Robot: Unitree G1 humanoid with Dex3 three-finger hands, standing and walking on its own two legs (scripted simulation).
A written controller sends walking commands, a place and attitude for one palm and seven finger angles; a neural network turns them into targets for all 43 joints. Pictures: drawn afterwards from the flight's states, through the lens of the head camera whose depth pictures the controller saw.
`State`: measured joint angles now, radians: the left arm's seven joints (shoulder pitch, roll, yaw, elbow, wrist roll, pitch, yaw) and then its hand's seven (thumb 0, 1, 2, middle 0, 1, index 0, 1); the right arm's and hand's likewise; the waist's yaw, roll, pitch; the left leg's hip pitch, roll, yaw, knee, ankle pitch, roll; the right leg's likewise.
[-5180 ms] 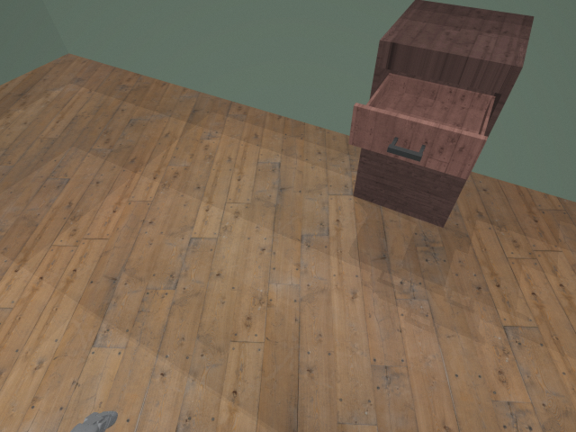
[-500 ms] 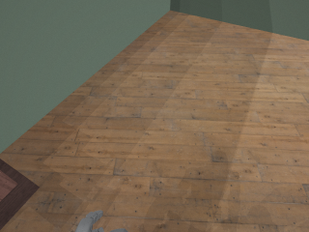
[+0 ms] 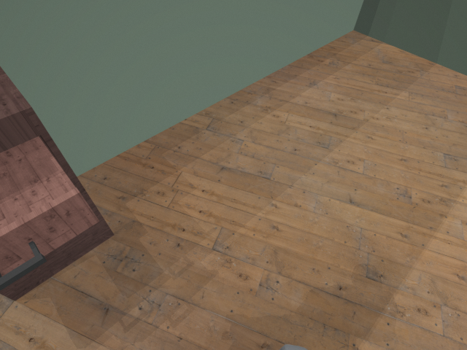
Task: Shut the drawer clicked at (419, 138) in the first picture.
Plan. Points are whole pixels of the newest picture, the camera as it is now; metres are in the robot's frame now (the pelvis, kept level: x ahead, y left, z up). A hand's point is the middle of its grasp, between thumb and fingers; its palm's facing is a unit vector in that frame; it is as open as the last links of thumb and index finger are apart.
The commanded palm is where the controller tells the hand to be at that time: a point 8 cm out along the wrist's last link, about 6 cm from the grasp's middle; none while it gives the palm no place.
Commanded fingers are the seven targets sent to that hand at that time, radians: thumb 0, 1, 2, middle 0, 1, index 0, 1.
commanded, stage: turn to face it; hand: left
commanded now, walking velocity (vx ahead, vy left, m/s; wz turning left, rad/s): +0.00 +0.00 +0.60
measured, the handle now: (17, 264) +0.31 +0.52 -0.19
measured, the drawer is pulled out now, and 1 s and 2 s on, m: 0.27 0.27 0.27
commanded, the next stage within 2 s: take the last steps up to it in 1.10 s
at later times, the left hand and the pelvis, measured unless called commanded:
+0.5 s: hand out of the picture -0.06 +0.18 -0.17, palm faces +0.37 -0.90 -0.22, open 7.4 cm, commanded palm none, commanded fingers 0.00 0.90 0.90 -0.20 -0.30 -0.20 -0.30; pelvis -0.04 -0.02 -0.01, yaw +21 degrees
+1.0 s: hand out of the picture -0.06 +0.22 -0.15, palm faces +0.56 -0.78 -0.29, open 7.4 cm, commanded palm none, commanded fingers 0.00 0.90 0.90 -0.20 -0.30 -0.20 -0.30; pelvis -0.05 -0.02 -0.01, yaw +35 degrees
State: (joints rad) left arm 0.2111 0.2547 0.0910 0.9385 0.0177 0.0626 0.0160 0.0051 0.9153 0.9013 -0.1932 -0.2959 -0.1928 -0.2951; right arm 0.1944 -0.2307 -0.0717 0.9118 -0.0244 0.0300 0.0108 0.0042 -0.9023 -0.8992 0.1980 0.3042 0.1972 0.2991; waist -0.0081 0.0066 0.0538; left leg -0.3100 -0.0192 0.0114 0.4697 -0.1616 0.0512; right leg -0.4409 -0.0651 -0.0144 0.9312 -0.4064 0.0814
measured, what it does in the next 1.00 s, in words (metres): steps on the spot, turning left: right foot, then left foot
